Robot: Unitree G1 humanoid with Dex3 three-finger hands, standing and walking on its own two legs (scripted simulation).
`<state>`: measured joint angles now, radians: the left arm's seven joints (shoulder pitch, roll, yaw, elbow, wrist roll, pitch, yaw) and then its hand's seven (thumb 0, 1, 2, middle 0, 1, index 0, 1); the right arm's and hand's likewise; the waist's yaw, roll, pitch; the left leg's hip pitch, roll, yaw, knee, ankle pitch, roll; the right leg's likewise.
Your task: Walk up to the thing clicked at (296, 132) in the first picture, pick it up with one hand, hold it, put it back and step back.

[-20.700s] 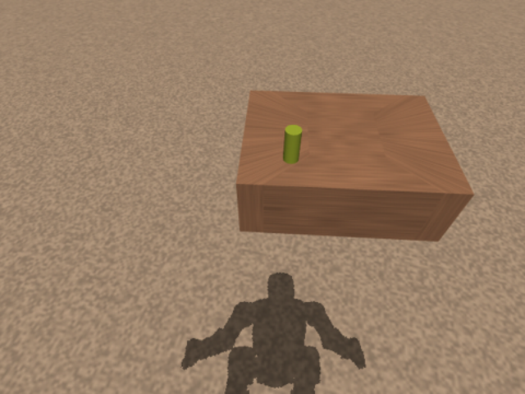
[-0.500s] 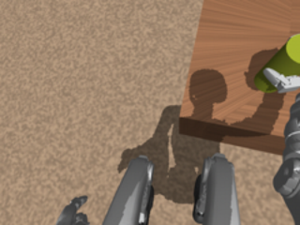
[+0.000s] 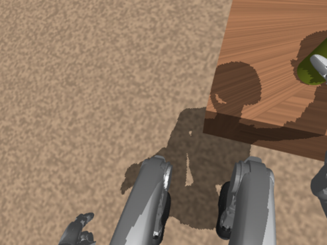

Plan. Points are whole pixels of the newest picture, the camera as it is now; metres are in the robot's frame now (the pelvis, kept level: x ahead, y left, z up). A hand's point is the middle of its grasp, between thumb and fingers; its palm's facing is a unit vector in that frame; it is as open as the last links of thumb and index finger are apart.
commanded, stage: lower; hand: right
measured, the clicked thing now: out of the picture +0.51 -0.30 -0.02
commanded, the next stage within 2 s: loosen in 0.66 s
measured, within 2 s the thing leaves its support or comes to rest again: rests again in 0.64 s
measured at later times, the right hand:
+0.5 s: hand out of the picture +0.52 -0.32 -0.02, palm faces +0.35 +0.94 -0.02, open 10.0 cm
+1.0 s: hand out of the picture +0.53 -0.33 -0.02, palm faces +0.34 +0.94 -0.01, open 10.1 cm
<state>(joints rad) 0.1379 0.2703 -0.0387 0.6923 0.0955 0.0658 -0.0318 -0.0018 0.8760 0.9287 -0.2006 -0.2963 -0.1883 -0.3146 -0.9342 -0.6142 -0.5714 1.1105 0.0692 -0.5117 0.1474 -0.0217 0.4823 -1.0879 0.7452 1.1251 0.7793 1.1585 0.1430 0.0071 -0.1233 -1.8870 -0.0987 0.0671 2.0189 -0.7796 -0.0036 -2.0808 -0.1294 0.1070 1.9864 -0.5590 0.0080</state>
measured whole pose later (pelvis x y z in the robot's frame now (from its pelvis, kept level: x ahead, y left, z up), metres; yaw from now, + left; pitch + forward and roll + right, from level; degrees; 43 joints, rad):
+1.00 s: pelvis -0.02 +0.00 -0.05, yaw +4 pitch +33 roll +9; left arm 0.14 0.28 -0.15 0.64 0.09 0.08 -0.01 0.00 0.91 0.90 -0.20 -0.30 -0.20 -0.30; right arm -1.01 -0.81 -0.59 1.07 0.08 -0.36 0.19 -0.01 0.38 -0.72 0.87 0.85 0.88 0.85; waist 0.17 0.02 -0.05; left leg -2.00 -0.13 0.13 2.17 -0.76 0.00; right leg -2.22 -0.14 0.19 2.16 -0.55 0.02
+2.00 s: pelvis +0.00 +0.00 +0.05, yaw +2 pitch +34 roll +10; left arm 0.20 0.30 -0.11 0.62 0.02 0.11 -0.02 0.00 0.89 0.89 -0.21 -0.30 -0.20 -0.31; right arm -1.09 -1.02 -0.56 1.20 -0.08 -0.15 0.19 0.00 0.37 -0.07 0.07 0.05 0.07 0.05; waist 0.19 -0.02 -0.09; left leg -1.72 -0.12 0.10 1.82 -0.72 0.00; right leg -1.93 -0.14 0.15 1.85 -0.54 0.01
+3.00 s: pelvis +0.05 -0.02 +0.29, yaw -9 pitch +6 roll +2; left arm 0.23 0.20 -0.03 0.54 -0.06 0.03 0.12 0.01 0.90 0.90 -0.20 -0.29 -0.20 -0.30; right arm 0.34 -0.20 0.03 0.27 0.05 0.09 -0.14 -0.01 0.53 -0.06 0.06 0.05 0.06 0.06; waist 0.01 -0.04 -0.07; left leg -0.46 -0.01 0.00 0.81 -0.45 -0.02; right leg -0.62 -0.05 -0.01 0.84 -0.32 0.00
